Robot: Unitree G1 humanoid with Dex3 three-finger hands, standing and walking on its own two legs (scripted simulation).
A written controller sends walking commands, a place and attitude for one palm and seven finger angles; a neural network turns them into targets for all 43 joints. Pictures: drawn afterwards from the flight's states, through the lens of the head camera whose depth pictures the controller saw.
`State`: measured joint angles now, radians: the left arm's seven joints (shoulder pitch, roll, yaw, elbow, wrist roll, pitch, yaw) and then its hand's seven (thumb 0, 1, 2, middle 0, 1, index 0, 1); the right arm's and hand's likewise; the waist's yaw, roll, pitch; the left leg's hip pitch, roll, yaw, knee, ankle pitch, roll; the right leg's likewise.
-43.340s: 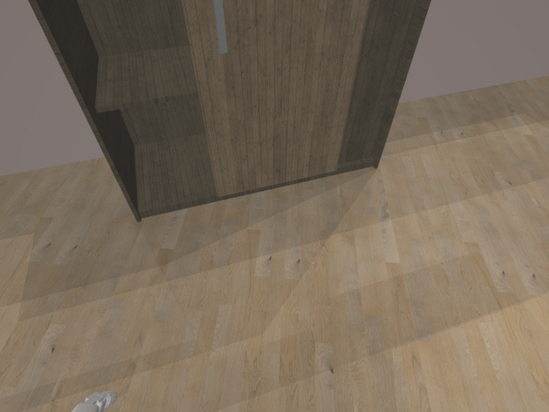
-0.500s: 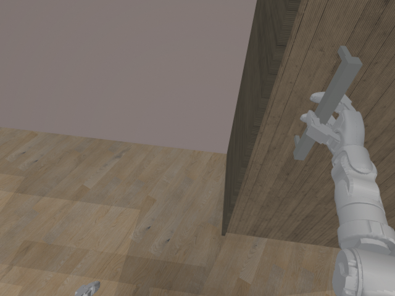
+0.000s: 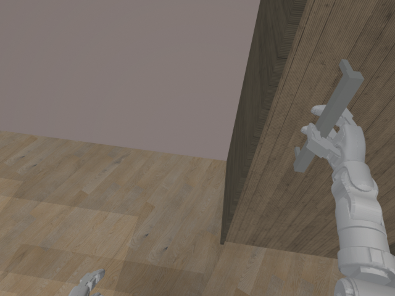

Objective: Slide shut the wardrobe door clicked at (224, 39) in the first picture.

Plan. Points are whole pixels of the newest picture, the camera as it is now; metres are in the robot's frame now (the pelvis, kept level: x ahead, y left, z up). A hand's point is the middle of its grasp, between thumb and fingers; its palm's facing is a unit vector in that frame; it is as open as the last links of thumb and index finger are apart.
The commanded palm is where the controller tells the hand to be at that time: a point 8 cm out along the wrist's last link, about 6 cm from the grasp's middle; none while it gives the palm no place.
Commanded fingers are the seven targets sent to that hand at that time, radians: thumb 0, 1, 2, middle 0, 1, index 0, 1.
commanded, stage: tug the door sideways, standing still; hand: right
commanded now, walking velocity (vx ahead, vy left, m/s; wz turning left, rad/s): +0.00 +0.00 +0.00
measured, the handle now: (318, 123) +0.47 -0.20 +0.13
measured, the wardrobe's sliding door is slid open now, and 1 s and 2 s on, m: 0.00 0.00 0.00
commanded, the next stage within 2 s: step sideways, sliding the door along in 0.96 s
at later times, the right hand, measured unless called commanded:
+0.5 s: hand (311, 138) +0.41 -0.17 +0.14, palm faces +0.14 +0.99 -0.01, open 5.9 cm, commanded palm +0.38 -0.17 +0.14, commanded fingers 0.00 -0.90 -0.90 0.45 1.40 0.45 1.40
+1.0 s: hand (310, 139) +0.41 -0.17 +0.14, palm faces +0.14 +0.99 -0.04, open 6.0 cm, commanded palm +0.38 -0.16 +0.14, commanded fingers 0.00 -0.90 -0.90 0.45 1.40 0.45 1.40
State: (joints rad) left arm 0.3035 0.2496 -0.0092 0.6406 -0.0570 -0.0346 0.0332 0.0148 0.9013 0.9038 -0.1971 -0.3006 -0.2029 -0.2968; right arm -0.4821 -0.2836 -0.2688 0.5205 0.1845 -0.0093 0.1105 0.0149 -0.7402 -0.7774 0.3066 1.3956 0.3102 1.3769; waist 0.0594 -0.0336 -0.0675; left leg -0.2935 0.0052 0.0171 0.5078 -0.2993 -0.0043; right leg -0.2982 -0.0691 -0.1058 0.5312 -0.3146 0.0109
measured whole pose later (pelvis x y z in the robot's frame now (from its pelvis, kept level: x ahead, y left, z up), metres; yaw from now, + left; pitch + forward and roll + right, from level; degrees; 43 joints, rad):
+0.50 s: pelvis -0.01 +0.00 +0.00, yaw -4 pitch +5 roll +1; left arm 0.28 0.23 -0.01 0.70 -0.04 -0.05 0.03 0.01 0.90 0.90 -0.20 -0.30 -0.20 -0.30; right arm -0.65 -0.21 -0.13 0.65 0.16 -0.01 -0.01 0.02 -0.74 -0.83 0.30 1.40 0.29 1.39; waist 0.01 -0.04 -0.05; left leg -0.32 0.03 0.08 0.55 -0.32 -0.01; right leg -0.36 -0.04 -0.04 0.59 -0.32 0.01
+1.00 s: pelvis -0.02 +0.00 -0.01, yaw -5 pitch +6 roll +1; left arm 0.30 0.24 -0.01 0.75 -0.04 -0.13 0.01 0.01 0.90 0.90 -0.20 -0.30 -0.20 -0.30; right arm -0.72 -0.21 -0.06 0.74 0.18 -0.09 -0.03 0.00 -0.76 -0.81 0.30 1.40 0.23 1.40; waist -0.01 -0.04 -0.05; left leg -0.35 0.05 0.10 0.58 -0.33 -0.01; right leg -0.40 -0.03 -0.02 0.62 -0.32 0.00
